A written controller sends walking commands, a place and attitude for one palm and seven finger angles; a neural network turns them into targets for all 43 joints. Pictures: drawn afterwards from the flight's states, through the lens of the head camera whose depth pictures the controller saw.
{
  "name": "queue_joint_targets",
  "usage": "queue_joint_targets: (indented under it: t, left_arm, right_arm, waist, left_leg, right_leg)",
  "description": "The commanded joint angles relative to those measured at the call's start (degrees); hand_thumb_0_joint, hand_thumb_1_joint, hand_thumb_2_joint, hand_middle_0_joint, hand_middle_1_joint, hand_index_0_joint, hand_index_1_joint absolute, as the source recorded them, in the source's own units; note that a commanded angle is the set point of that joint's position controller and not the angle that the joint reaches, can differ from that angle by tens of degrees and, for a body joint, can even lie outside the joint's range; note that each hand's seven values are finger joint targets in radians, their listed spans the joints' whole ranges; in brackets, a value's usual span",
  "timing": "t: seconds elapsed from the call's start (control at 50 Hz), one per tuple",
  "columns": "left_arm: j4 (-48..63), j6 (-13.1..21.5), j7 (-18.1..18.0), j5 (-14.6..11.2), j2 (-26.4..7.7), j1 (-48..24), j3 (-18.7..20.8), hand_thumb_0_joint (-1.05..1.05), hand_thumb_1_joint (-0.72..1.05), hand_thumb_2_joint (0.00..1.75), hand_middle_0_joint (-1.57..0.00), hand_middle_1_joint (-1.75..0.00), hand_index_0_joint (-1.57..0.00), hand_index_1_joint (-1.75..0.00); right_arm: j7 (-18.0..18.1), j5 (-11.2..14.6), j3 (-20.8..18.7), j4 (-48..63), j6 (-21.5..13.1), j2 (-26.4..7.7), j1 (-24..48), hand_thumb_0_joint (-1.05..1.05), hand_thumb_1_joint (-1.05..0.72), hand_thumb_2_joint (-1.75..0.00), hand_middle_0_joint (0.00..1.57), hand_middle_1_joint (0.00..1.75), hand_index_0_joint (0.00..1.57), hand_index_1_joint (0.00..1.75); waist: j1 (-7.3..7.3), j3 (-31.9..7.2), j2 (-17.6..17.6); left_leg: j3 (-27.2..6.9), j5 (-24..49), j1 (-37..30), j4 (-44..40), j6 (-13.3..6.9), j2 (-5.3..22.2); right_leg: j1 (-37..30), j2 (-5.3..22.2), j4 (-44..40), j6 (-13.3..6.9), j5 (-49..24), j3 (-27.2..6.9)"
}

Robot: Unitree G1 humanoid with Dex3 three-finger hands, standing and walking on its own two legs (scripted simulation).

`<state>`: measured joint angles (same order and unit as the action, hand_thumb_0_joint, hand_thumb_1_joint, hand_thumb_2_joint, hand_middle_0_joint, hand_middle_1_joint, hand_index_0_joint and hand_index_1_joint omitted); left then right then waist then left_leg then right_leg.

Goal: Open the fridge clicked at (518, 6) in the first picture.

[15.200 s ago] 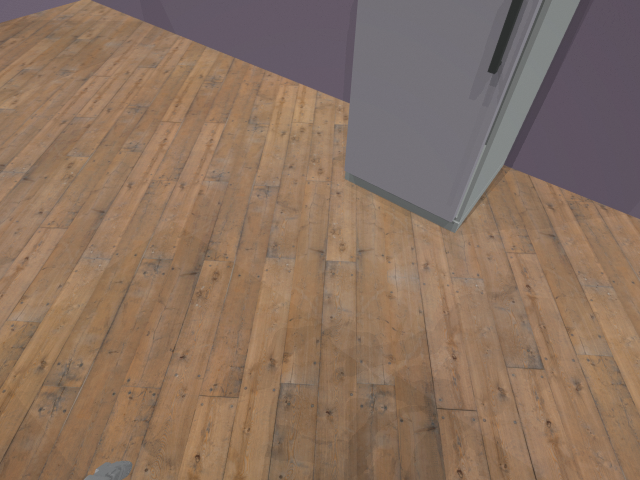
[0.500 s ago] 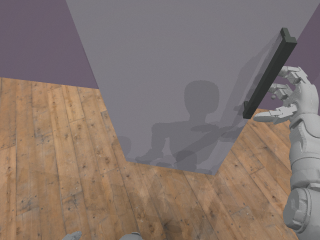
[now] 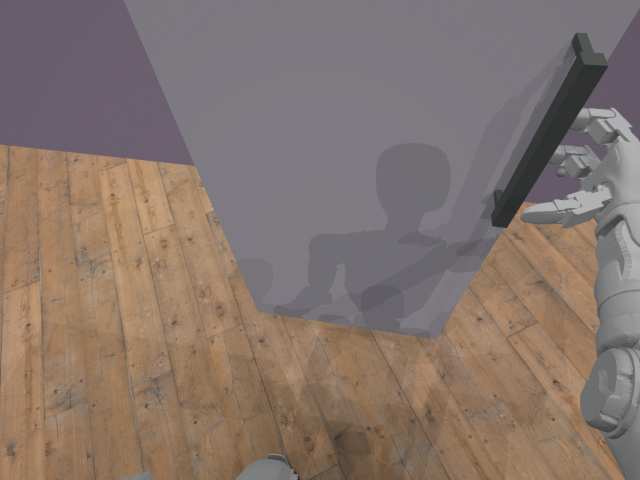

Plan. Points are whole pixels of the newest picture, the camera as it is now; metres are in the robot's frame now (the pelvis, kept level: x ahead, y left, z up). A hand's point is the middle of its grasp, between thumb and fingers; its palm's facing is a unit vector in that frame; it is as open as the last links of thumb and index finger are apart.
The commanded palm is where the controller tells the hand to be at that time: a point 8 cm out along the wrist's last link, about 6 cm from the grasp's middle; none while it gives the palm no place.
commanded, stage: slide the fingers in behind the handle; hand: right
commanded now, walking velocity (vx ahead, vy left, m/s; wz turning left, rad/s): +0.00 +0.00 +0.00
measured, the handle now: (533, 146) +0.52 -0.19 +0.12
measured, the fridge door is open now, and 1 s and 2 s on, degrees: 0 0 0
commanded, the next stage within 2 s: grip the handle and tug to test in 1.84 s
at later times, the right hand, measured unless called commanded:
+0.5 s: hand (556, 181) +0.46 -0.20 +0.12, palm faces +0.01 +1.00 +0.01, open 14.0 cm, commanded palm +0.44 -0.24 +0.13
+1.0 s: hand (528, 176) +0.47 -0.17 +0.12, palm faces +0.02 +1.00 +0.00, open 14.0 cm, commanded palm +0.44 -0.22 +0.13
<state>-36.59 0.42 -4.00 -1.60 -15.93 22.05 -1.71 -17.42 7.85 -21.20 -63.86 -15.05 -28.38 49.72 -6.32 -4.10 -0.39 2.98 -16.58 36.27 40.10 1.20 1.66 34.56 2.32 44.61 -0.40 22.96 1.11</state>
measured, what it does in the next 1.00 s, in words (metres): stands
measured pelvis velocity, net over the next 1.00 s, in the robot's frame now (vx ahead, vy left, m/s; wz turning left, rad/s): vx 0.01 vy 0.01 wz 0.00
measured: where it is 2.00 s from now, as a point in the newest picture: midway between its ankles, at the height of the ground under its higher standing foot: outside the picture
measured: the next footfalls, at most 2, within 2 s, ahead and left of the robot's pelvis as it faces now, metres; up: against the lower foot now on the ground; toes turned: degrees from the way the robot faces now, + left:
none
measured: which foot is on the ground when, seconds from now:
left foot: down 0.00-1.00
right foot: down 0.00-1.00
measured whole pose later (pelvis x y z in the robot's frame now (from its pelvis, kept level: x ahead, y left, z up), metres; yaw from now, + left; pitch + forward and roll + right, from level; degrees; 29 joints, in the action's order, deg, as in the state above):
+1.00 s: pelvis +0.01 +0.01 +0.00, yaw +0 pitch +11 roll +1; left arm -36.1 -0.3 -2.8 -1.6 -15.0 21.2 -1.1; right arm -11.6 8.2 -17.8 -55.7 -14.1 -21.4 43.8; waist -4.8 -4.5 -1.2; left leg 2.8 -17.4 33.6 39.9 0.6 1.4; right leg 31.1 2.5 43.0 0.2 23.1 1.2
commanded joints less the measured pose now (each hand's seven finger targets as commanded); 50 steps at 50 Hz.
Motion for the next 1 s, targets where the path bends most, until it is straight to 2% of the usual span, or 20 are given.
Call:
queue_joint_targets:
  t: [0.0, 0.14, 0.16, 0.18, 0.2, 0.26, 0.34, 0.4, 0.42, 0.48, 0.56, 0.6, 0.62, 0.68, 0.7, 0.76, 0.8, 0.88, 0.94, 0.98]
  left_arm:
    - [3.68, 1.62, -0.46, -0.09, -9.35, 6.64, 3.3, 0.0, 0.9, 0.9, -0.2, -0.3, -0.2, -0.3]
    - [4.58, 1.23, 0.19, 0.05, -9.1, 6.43, 3.53, 0.0, 0.9, 0.9, -0.2, -0.3, -0.2, -0.3]
    - [4.8, 1.22, 0.31, 0.03, -9.01, 6.13, 3.48, 0.0, 0.9, 0.9, -0.2, -0.3, -0.2, -0.3]
    - [5.12, 1.28, 0.34, 0.07, -8.86, 6.28, 3.57, 0.0, 0.9, 0.9, -0.2, -0.3, -0.2, -0.3]
    - [5.09, 1.2, 0.34, 0.04, -9.09, 6.22, 3.62, 0.0, 0.9, 0.9, -0.2, -0.3, -0.2, -0.3]
    - [5.76, 0.94, 0.44, -0.08, -8.75, 5.59, 3.64, 0.0, 0.9, 0.9, -0.2, -0.3, -0.2, -0.3]
    - [6.43, 0.89, 0.45, -0.16, -8.71, 5.08, 3.84, 0.0, 0.9, 0.9, -0.2, -0.3, -0.2, -0.3]
    - [6.98, 1.03, 0.52, -0.38, -8.26, 4.24, 3.89, 0.0, 0.9, 0.9, -0.2, -0.3, -0.2, -0.3]
    - [6.91, 1.06, 0.63, -0.4, -7.93, 3.87, 3.81, 0.0, 0.9, 0.9, -0.2, -0.3, -0.2, -0.3]
    - [6.29, 1.19, 0.39, -0.5, -8.03, 3.82, 3.96, 0.0, 0.9, 0.9, -0.2, -0.3, -0.2, -0.3]
    - [5.35, 1.66, 0.42, -0.38, -7.8, 3.16, 3.74, 0.0, 0.9, 0.9, -0.2, -0.3, -0.2, -0.3]
    - [5.34, 1.8, 0.52, -0.17, -7.93, 3.46, 3.91, 0.0, 0.9, 0.9, -0.2, -0.3, -0.2, -0.3]
    - [5.49, 1.84, 0.66, -0.2, -7.68, 2.99, 3.75, 0.0, 0.9, 0.9, -0.2, -0.3, -0.2, -0.3]
    - [5.41, 1.76, 0.82, 0.09, -7.8, 3.16, 3.66, 0.0, 0.9, 0.9, -0.2, -0.3, -0.2, -0.3]
    - [5.8, 1.68, 0.91, -0.06, -7.72, 2.81, 3.61, 0.0, 0.9, 0.9, -0.2, -0.3, -0.2, -0.3]
    - [6.22, 1.44, 0.93, -0.08, -7.58, 2.41, 3.62, 0.0, 0.9, 0.9, -0.2, -0.3, -0.2, -0.3]
    - [6.33, 1.33, 0.95, -0.13, -7.52, 2.56, 3.72, 0.0, 0.9, 0.9, -0.2, -0.3, -0.2, -0.3]
    - [5.96, 1.22, 0.69, -0.14, -7.65, 2.76, 3.73, 0.0, 0.9, 0.9, -0.2, -0.3, -0.2, -0.3]
    - [5.65, 1.35, 0.63, -0.31, -7.34, 2.56, 3.72, 0.0, 0.9, 0.9, -0.2, -0.3, -0.2, -0.3]
    - [5.39, 1.34, 0.63, -0.22, -7.47, 3.15, 3.84, 0.0, 0.9, 0.9, -0.2, -0.3, -0.2, -0.3]
  right_arm:
    - [0.8, 1.13, -1.48, 11.41, -3.7, -15.0, 30.99, 0.0, 0.5, -0.3, 0.3, 1.2, 0.3, 1.2]
    - [0.15, 2.11, -2.0, 13.61, -3.72, -13.51, 25.21, 0.0, 0.5, -0.3, 0.3, 1.2, 0.3, 1.2]
    - [0.13, 2.2, -0.92, 15.12, -3.86, -12.51, 26.26, 0.0, 0.5, -0.3, 0.3, 1.2, 0.3, 1.2]
    - [0.26, 2.51, -0.98, 15.57, -3.93, -11.9, 24.86, 0.0, 0.5, -0.3, 0.3, 1.2, 0.3, 1.2]
    - [0.54, 2.32, -2.52, 15.73, -3.81, -13.73, 24.27, 0.0, 0.5, -0.3, 0.3, 1.2, 0.3, 1.2]
    - [0.7, 2.1, -1.31, 16.7, -3.29, -11.83, 21.47, 0.0, 0.5, -0.3, 0.3, 1.2, 0.3, 1.2]
    - [1.22, 2.71, -2.61, 19.48, -2.9, -12.24, 18.2, 0.0, 0.5, -0.3, 0.3, 1.2, 0.3, 1.2]
    - [1.61, 2.79, -1.21, 24.37, -3.01, -10.64, 17.87, 0.0, 0.5, -0.3, 0.3, 1.2, 0.3, 1.2]
    - [1.8, 2.91, 0.56, 23.99, -2.51, -8.03, 17.3, 0.0, 0.5, -0.3, 0.3, 1.2, 0.3, 1.2]
    - [2.82, 3.15, 1.74, 23.86, -1.78, -6.63, 19.22, 0.0, 0.5, -0.3, 0.3, 1.2, 0.3, 1.2]
    - [4.56, 2.13, 3.85, 22.51, -1.36, -4.11, 21.88, 0.0, 0.5, -0.3, 0.3, 1.2, 0.3, 1.2]
    - [5.47, 1.86, 2.16, 22.57, -1.89, -5.44, 21.51, 0.0, 0.5, -0.3, 0.3, 1.2, 0.3, 1.2]
    - [5.58, 1.89, 2.84, 21.59, -1.73, -4.27, 20.49, 0.0, 0.5, -0.3, 0.3, 1.2, 0.3, 1.2]
    - [6.2, 1.28, 1.55, 20.36, -2.31, -5.94, 20.49, 0.0, 0.5, -0.3, 0.3, 1.2, 0.3, 1.2]
    - [6.23, 0.92, 1.16, 19.8, -2.35, -6.21, 19.29, 0.0, 0.5, -0.3, 0.3, 1.2, 0.3, 1.2]
    - [6.15, 0.79, 0.99, 21.04, -2.75, -6.75, 20.16, 0.0, 0.5, -0.3, 0.3, 1.2, 0.3, 1.2]
    - [6.19, 1.06, 1.03, 20.79, -2.91, -6.06, 19.03, 0.0, 0.5, -0.3, 0.3, 1.2, 0.3, 1.2]
    - [5.89, 1.45, 1.39, 21.11, -2.99, -6.37, 21.51, 0.0, 0.5, -0.3, 0.3, 1.2, 0.3, 1.2]
    - [5.53, 1.53, 2.62, 21.77, -3.23, -4.93, 21.5, 0.0, 0.5, -0.3, 0.3, 1.2, 0.3, 1.2]
    - [5.55, 1.92, 2.74, 20.73, -3.16, -4.49, 20.67, 0.0, 0.5, -0.3, 0.3, 1.2, 0.3, 1.2]
  waist:
    - [-2.21, -21.77, -3.99]
    - [0.03, -23.46, -5.89]
    - [-0.43, -22.97, -6.3]
    - [-0.16, -23.23, -5.3]
    - [0.22, -23.39, -4.27]
    - [0.69, -22.16, -5.01]
    - [1.58, -22.65, -2.82]
    - [1.87, -23.7, -5.65]
    - [1.45, -22.31, -5.94]
    - [0.43, -20.01, -2.75]
    - [0.04, -18.75, -5.16]
    - [0.69, -21.49, -2.91]
    - [0.83, -20.88, -3.38]
    - [1.11, -20.34, -0.87]
    - [1.61, -20.83, -1.83]
    - [1.68, -21.35, -2.68]
    - [1.59, -21.91, -0.77]
    - [0.66, -20.83, -0.66]
    - [0.76, -21.65, -3.93]
    - [0.52, -21.62, -0.73]
  left_leg:
    - [-1.29, 14.54, -11.29, -2.42, -1.97, -2.76]
    - [-0.55, 15.82, -11.46, -1.7, -2.54, -3.03]
    - [-0.4, 15.6, -11.12, -1.77, -2.53, -3.04]
    - [-0.28, 15.9, -11.59, -1.67, -2.61, -3.2]
    - [-0.43, 16.25, -12.2, -1.67, -2.49, -3.21]
    - [-0.27, 16.17, -12.54, -1.78, -2.6, -3.13]
    - [-0.32, 17.69, -14.95, -1.82, -2.61, -3.13]
    - [-0.4, 19.34, -15.39, -1.7, -2.74, -3.08]
    - [-0.24, 18.79, -14.26, -2.04, -2.7, -3.12]
    - [0.02, 17.07, -13.51, -2.69, -2.63, -3.15]
    - [0.19, 14.84, -11.0, -2.77, -2.72, -2.83]
    - [0.06, 16.81, -12.95, -2.15, -2.66, -2.8]
    - [-0.14, 17.24, -13.19, -2.32, -2.62, -2.72]
    - [-0.28, 17.88, -15.29, -2.09, -2.65, -2.58]
    - [-0.43, 18.3, -15.4, -1.82, -2.67, -2.54]
    - [-0.8, 18.87, -16.48, -1.85, -2.62, -2.46]
    - [-0.87, 20.23, -17.21, -1.83, -2.51, -2.6]
    - [-1.16, 19.02, -17.51, -2.43, -2.35, -2.54]
    - [-1.15, 19.31, -16.61, -2.49, -2.47, -2.52]
    - [-1.06, 19.67, -17.66, -2.58, -2.34, -2.67]
  right_leg:
    - [-8.97, -1.31, -5.5, -0.6, -16.69, -2.03]
    - [-10.94, -1.03, -5.29, -0.03, -20.27, -2.12]
    - [-11.35, -0.99, -5.54, 0.0, -20.13, -2.18]
    - [-11.51, -0.99, -5.3, -0.23, -20.87, -2.12]
    - [-10.94, -0.92, -5.44, -0.25, -20.54, -2.04]
    - [-10.79, -0.98, -6.05, -0.11, -20.39, -1.82]
    - [-10.28, -0.96, -6.38, -0.26, -21.14, -1.5]
    - [-12.5, -0.89, -6.38, -0.14, -24.05, -1.41]
    - [-13.1, -0.87, -6.4, -0.03, -23.88, -1.5]
    - [-12.71, -0.77, -6.6, -0.26, -21.79, -1.78]
    - [-13.52, -1.01, -7.07, 0.2, -19.77, -2.32]
    - [-13.77, -1.08, -6.71, 0.13, -21.77, -2.27]
    - [-13.22, -1.3, -6.6, 0.08, -21.38, -1.8]
    - [-10.87, -1.49, -6.62, -0.19, -20.47, -1.61]
    - [-10.77, -1.53, -6.76, -0.1, -20.62, -1.4]
    - [-10.16, -1.73, -6.78, -0.22, -19.77, -0.9]
    - [-10.21, -1.63, -6.5, -0.41, -20.8, -0.8]
    - [-9.18, -1.82, -6.62, -0.67, -18.3, -0.61]
    - [-10.66, -1.87, -6.6, -0.44, -18.94, -0.46]
    - [-9.8, -1.83, -6.56, -0.67, -19.01, -0.66]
